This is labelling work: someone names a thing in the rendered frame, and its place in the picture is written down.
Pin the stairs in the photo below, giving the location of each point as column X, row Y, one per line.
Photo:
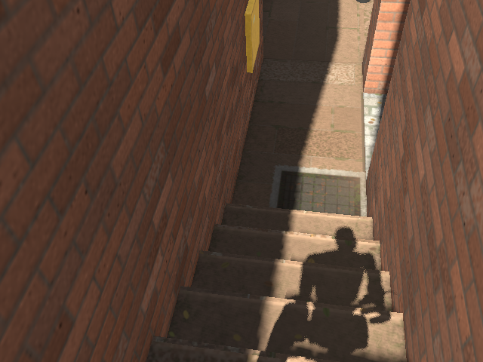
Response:
column 301, row 330

